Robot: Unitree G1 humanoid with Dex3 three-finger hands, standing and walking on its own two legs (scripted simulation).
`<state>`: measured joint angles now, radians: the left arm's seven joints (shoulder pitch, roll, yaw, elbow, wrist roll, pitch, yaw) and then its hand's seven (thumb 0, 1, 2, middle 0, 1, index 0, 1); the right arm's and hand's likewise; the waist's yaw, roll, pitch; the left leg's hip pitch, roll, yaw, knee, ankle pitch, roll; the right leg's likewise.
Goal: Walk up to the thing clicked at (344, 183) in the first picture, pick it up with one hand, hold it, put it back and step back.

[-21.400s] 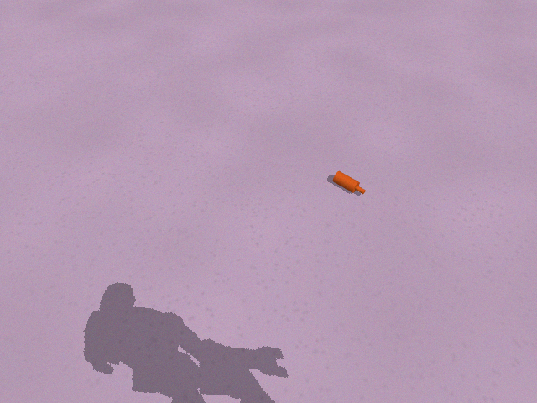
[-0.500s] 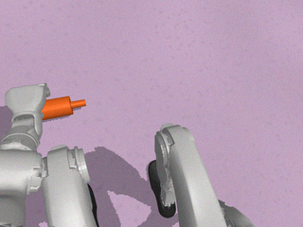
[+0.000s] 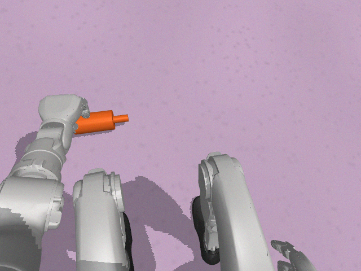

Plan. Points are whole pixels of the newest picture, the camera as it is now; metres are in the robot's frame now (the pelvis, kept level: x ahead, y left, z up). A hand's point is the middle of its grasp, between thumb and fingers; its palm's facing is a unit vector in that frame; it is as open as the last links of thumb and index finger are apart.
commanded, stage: go down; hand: left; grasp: from above
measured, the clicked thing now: (101, 121) +0.52 +0.19 -0.31
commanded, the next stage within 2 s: none
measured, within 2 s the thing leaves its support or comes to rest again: neither
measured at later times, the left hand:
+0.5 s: hand (40, 110) +0.45 +0.25 -0.04, palm faces -0.38 +0.00 -0.93, open 9.7 cm
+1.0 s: hand out of the picture +0.43 +0.27 +0.07, palm faces -0.40 -0.02 -0.92, open 12.4 cm
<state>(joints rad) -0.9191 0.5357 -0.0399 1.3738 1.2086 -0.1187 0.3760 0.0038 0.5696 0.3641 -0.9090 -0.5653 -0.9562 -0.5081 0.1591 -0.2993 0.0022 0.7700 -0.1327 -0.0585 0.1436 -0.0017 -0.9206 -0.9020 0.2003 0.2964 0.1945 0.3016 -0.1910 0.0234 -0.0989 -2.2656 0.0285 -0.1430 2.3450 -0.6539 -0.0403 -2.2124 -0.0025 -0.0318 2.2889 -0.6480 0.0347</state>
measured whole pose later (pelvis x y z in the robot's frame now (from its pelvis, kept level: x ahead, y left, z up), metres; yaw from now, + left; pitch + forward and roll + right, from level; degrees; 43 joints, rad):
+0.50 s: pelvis +0.00 +0.01 +0.06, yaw +1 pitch +33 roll -5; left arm -0.80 0.52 -0.08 1.10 1.14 -0.04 0.24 0.00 0.12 0.51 -0.57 -0.66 -0.60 -0.62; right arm 0.20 -0.27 -0.02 0.71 -0.05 0.03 0.07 0.00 -0.91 -0.90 0.20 0.30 0.20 0.30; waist -0.15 0.05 -0.18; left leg -2.10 0.04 -0.11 2.15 -0.64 -0.02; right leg -2.04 -0.01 -0.02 2.10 -0.64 0.04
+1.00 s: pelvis +0.00 +0.01 +0.16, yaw +3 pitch +30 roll -5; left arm -0.73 0.51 -0.14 1.02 1.08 -0.02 0.16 0.00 -0.26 0.83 -0.28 -0.93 -0.29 -0.91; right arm 0.19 -0.26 -0.01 0.70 -0.01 0.05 0.00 0.00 -0.91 -0.90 0.20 0.30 0.20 0.30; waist -0.13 0.04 -0.19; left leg -1.78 0.04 -0.08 1.86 -0.61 -0.01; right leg -1.72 -0.03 -0.02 1.80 -0.60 0.04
